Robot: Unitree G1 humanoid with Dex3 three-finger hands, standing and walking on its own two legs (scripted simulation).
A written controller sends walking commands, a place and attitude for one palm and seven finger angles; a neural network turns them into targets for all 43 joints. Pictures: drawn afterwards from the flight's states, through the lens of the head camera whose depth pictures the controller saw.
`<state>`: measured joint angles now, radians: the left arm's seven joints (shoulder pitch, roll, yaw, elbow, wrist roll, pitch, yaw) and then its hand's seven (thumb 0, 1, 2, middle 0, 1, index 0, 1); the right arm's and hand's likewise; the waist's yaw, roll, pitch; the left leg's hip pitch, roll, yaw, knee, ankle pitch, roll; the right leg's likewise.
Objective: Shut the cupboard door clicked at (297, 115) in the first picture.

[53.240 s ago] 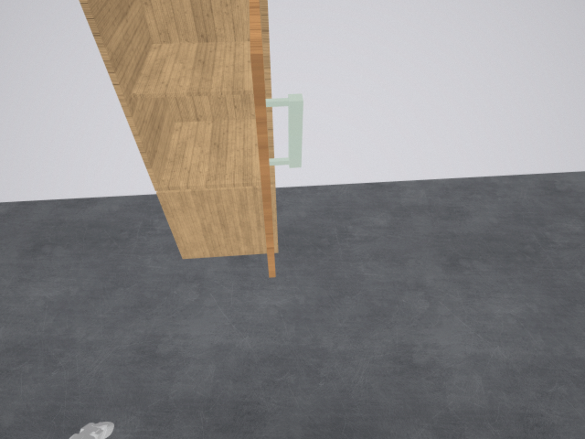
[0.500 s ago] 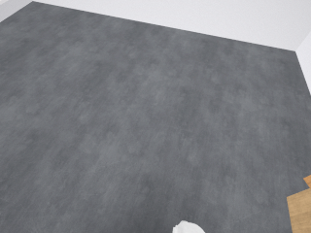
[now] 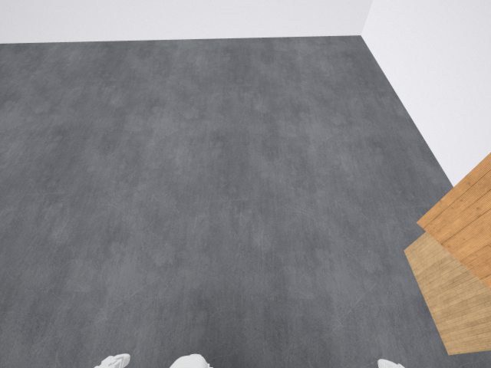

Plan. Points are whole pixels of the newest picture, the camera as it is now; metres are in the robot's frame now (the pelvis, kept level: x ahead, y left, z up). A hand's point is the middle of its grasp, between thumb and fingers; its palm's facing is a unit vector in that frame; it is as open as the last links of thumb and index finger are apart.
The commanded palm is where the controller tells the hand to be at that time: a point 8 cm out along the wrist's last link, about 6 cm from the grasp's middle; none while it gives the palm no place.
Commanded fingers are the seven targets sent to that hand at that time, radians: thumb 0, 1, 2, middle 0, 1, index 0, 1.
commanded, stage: turn to face it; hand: left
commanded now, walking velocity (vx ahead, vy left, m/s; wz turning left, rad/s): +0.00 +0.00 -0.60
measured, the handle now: out of the picture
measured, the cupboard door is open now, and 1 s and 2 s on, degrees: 29 29 29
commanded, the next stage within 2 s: take the last steps up to it in 1.48 s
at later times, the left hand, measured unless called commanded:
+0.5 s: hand (162, 340) +0.17 +0.16 -0.15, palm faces -0.28 -0.92 -0.28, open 7.4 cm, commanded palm none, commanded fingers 0.00 0.90 0.90 -0.20 -0.30 -0.20 -0.30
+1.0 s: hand (209, 293) +0.26 +0.09 -0.16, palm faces -0.57 -0.78 -0.25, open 7.4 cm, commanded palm none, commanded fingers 0.00 0.90 0.90 -0.20 -0.30 -0.20 -0.30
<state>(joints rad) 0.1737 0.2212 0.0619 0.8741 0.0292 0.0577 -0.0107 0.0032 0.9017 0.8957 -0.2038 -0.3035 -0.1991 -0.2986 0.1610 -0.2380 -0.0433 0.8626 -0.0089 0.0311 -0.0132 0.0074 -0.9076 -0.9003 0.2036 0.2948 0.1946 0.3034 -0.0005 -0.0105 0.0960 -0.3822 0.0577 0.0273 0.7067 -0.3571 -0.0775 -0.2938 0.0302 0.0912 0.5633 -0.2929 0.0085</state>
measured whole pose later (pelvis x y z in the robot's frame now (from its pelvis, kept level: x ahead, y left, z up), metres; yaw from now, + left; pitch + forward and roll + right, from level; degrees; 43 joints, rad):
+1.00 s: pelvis +0.05 -0.02 -0.01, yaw -36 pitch +1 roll -1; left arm 0.15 0.26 0.07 0.86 0.03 0.05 -0.04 0.00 0.91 0.90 -0.20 -0.30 -0.19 -0.30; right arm 0.25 -0.24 -0.04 0.90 -0.03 0.03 -0.01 0.01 -0.90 -0.90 0.21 0.30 0.20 0.30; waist -0.01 0.03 0.08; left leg -0.26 0.19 0.23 0.68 -0.40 -0.05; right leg -0.28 -0.02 -0.07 0.58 -0.30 -0.01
